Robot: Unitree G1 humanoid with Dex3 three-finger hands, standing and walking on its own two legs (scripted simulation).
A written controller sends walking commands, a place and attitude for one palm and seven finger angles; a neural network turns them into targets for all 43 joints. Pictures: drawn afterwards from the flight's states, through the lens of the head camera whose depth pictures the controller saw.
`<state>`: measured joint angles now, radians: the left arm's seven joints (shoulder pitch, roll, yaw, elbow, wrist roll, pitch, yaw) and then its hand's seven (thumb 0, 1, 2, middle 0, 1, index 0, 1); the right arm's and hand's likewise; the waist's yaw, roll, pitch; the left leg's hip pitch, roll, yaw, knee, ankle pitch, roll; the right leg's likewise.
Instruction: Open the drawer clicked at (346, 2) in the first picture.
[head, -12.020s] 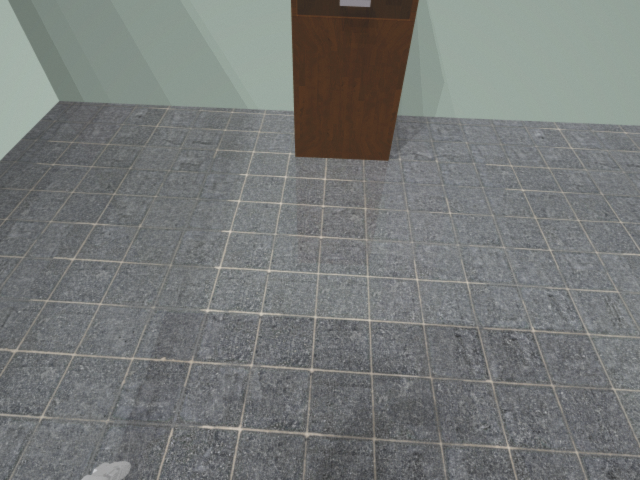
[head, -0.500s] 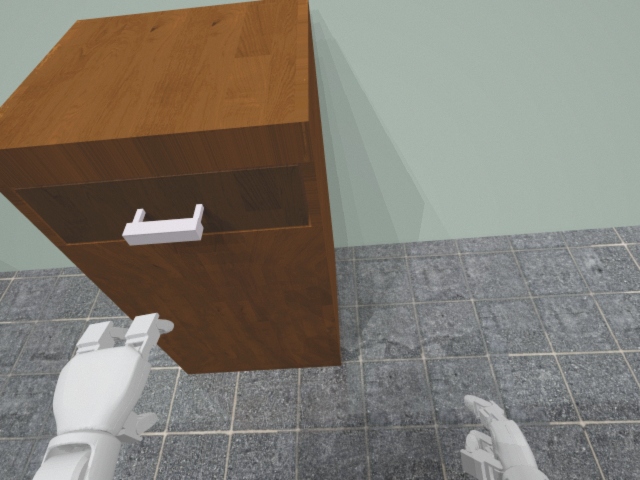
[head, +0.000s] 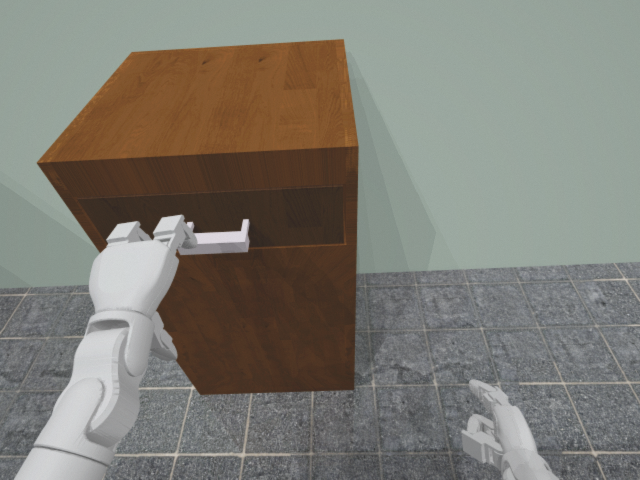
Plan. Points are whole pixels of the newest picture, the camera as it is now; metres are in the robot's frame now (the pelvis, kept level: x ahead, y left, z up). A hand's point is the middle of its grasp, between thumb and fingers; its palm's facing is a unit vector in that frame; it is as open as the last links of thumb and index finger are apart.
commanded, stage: raise the hand with hooked fingers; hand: left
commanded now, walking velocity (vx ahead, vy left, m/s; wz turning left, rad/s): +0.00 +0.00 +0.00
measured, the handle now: (215, 234) +0.49 +0.26 +0.00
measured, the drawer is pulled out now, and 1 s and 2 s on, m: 0.00 0.00 0.00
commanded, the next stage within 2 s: move the hooked fingers above the handle in 0.52 s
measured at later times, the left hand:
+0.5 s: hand (148, 289) +0.29 +0.25 +0.11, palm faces +0.12 -0.07 -0.99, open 13.8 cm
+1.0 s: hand (151, 282) +0.31 +0.26 +0.10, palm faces +0.01 -0.03 -1.00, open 13.8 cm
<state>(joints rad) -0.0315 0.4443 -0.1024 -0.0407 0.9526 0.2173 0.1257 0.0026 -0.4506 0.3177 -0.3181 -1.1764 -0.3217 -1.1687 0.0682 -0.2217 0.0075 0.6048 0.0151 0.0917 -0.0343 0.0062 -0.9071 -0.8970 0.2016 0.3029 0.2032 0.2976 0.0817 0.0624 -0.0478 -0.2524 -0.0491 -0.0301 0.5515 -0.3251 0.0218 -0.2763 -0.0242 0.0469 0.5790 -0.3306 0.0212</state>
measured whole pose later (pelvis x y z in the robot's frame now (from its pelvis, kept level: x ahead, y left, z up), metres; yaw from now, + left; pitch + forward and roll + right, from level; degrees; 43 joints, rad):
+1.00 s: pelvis -0.01 -0.03 +0.01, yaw +1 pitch +3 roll +1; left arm -0.24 0.53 -0.02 0.27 0.93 0.04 0.04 0.00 -0.49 0.30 -0.32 -1.21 -0.32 -1.20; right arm 0.14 -0.27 -0.01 0.65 0.03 0.06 -0.07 0.00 -0.91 -0.90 0.20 0.30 0.21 0.30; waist 0.08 0.07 -0.02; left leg -0.26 -0.02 -0.07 0.48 -0.27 -0.01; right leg -0.28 0.01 0.01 0.52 -0.28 -0.01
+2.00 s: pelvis +0.00 +0.00 -0.01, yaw +0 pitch +11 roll +0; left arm -0.59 0.52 -0.06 0.73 1.02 -0.02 0.10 0.00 -0.49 0.30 -0.32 -1.21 -0.32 -1.20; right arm 0.28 -0.26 -0.04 0.67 0.02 0.10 -0.05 0.00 -0.91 -0.90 0.21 0.30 0.21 0.30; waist 0.00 0.04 -0.08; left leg -0.48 -0.03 -0.04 0.64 -0.34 0.02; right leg -0.48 -0.01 0.03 0.63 -0.33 0.02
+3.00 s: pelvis +0.00 +0.01 -0.01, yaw -1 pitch +13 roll -1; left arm -0.59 0.56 0.02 0.79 1.04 -0.09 0.18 0.00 -0.49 0.30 -0.32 -1.21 -0.32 -1.20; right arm 0.32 -0.25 -0.06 0.67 0.02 0.10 -0.03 0.00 -0.91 -0.90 0.21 0.30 0.21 0.30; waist -0.02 0.04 -0.12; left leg -0.54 -0.02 -0.02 0.67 -0.36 0.03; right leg -0.54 0.00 0.05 0.64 -0.33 0.03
